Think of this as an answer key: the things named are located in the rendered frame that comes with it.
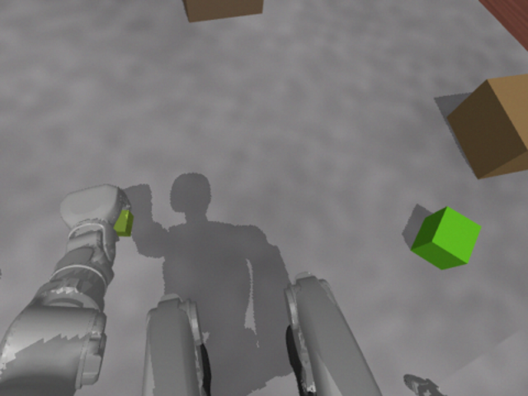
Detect left robot hand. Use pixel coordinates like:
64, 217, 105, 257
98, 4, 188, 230
60, 184, 131, 242

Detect left robot arm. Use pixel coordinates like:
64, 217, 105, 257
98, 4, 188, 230
0, 220, 116, 396

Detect right robot foot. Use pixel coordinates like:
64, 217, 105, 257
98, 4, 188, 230
286, 325, 317, 396

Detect right robot hand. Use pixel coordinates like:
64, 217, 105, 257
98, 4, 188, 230
403, 375, 447, 396

